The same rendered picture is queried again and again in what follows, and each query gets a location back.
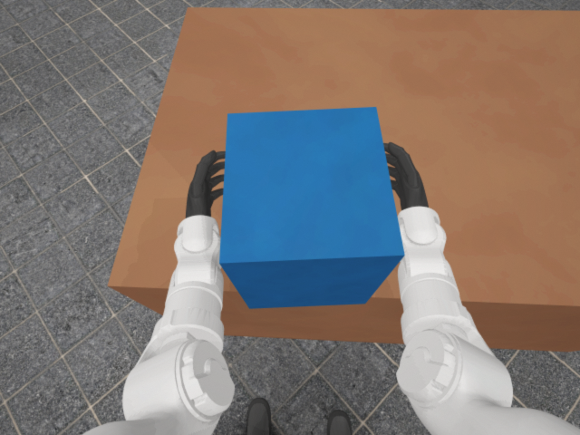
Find robot left foot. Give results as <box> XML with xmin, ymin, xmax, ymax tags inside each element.
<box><xmin>246</xmin><ymin>398</ymin><xmax>271</xmax><ymax>435</ymax></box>

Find robot left upper arm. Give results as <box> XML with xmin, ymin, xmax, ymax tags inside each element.
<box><xmin>83</xmin><ymin>339</ymin><xmax>235</xmax><ymax>435</ymax></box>

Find left robot forearm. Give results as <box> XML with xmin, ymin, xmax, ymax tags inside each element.
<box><xmin>122</xmin><ymin>215</ymin><xmax>224</xmax><ymax>419</ymax></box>

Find pedestal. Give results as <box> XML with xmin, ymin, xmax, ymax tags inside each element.
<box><xmin>107</xmin><ymin>7</ymin><xmax>580</xmax><ymax>352</ymax></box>

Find robot foot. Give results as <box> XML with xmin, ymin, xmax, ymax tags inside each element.
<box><xmin>327</xmin><ymin>410</ymin><xmax>353</xmax><ymax>435</ymax></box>
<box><xmin>246</xmin><ymin>398</ymin><xmax>271</xmax><ymax>435</ymax></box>

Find robot right upper arm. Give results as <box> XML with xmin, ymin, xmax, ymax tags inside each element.
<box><xmin>396</xmin><ymin>329</ymin><xmax>580</xmax><ymax>435</ymax></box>

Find carton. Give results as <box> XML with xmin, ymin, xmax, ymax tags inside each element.
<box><xmin>219</xmin><ymin>107</ymin><xmax>405</xmax><ymax>309</ymax></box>

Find right robot hand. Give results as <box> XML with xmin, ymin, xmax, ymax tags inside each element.
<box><xmin>383</xmin><ymin>142</ymin><xmax>429</xmax><ymax>210</ymax></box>

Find right robot forearm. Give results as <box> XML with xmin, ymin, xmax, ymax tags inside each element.
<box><xmin>398</xmin><ymin>207</ymin><xmax>497</xmax><ymax>358</ymax></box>

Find robot right foot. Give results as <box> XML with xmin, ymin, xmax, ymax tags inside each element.
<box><xmin>327</xmin><ymin>410</ymin><xmax>353</xmax><ymax>435</ymax></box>

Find left robot hand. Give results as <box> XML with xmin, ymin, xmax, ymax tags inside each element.
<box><xmin>186</xmin><ymin>150</ymin><xmax>226</xmax><ymax>218</ymax></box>

